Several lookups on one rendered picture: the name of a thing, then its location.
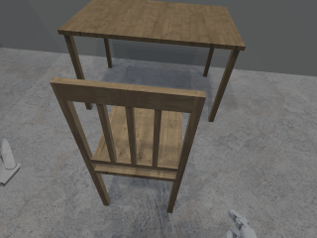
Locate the chair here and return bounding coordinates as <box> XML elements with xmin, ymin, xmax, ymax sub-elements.
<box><xmin>50</xmin><ymin>77</ymin><xmax>206</xmax><ymax>213</ymax></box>

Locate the table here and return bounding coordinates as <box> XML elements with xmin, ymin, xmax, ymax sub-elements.
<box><xmin>57</xmin><ymin>0</ymin><xmax>246</xmax><ymax>122</ymax></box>

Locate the left robot hand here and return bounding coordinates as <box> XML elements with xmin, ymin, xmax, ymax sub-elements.
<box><xmin>0</xmin><ymin>104</ymin><xmax>21</xmax><ymax>186</ymax></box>

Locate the right robot hand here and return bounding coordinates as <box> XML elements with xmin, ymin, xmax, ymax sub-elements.
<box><xmin>226</xmin><ymin>209</ymin><xmax>258</xmax><ymax>238</ymax></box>

